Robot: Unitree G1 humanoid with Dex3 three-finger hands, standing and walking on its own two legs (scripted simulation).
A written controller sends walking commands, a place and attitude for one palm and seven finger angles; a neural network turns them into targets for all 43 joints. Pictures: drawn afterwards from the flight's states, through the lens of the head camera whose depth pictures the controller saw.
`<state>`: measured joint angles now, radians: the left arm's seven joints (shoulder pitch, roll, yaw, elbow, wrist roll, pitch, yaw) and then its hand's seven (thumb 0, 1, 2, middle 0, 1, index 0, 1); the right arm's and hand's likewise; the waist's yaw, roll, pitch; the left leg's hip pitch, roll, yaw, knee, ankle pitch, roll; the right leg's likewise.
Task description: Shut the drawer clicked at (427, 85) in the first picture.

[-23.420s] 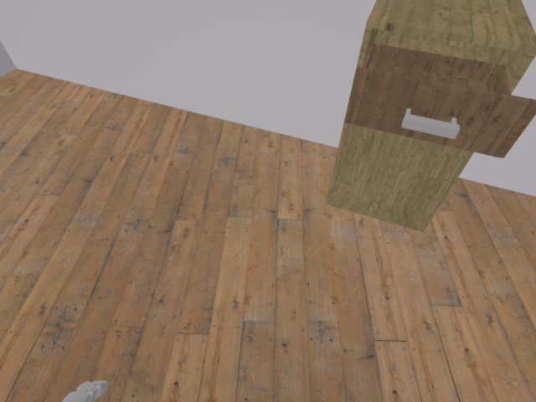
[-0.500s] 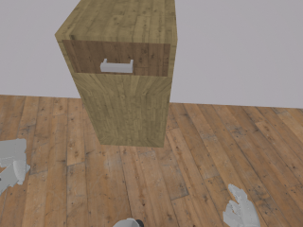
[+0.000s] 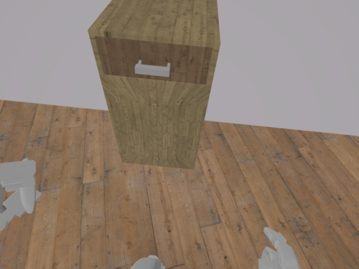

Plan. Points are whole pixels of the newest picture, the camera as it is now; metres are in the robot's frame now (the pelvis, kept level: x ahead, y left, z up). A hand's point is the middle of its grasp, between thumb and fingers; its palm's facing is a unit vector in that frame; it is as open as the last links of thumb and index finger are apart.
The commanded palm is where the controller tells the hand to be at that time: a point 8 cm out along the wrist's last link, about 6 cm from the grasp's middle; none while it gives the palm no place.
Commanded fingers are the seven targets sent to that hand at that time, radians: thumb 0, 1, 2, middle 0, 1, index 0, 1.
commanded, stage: stop stepping back and stand still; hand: left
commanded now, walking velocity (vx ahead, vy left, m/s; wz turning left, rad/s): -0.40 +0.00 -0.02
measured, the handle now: (153, 67) +0.79 +0.18 +0.00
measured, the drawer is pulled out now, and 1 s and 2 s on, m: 0.00 0.00 0.00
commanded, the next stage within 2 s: let the arm hang, fingers relaxed in 0.76 s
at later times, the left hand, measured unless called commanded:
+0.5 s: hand out of the picture +0.09 +0.27 +0.16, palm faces +0.38 -0.86 -0.35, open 3.2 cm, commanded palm +0.04 +0.30 +0.18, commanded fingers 0.00 0.90 0.90 -1.40 -1.60 -1.40 -1.60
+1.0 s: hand out of the picture +0.07 +0.27 -0.04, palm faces +0.18 -0.92 -0.36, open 3.1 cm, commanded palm none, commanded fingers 0.00 0.90 0.90 -1.08 -1.25 -1.08 -1.25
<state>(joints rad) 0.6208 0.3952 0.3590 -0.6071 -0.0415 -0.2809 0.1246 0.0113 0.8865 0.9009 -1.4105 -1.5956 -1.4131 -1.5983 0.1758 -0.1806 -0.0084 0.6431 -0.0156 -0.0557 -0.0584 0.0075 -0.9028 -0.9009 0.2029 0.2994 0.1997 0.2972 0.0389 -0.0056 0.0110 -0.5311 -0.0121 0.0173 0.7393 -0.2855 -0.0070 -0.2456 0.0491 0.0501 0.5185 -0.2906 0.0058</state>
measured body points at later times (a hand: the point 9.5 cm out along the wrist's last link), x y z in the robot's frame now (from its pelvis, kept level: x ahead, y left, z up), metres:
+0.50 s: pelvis -0.11 +0.03 -0.01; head -0.13 +0.05 +0.44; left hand +0.07 +0.31 +0.18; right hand +0.01 -0.24 -0.08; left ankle -0.05 +0.13 -0.73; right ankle -0.11 -0.10 -0.73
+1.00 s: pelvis -0.13 +0.03 -0.02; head -0.14 +0.02 +0.43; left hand +0.06 +0.31 -0.02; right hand +0.00 -0.22 -0.13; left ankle -0.06 +0.14 -0.73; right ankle -0.12 -0.08 -0.72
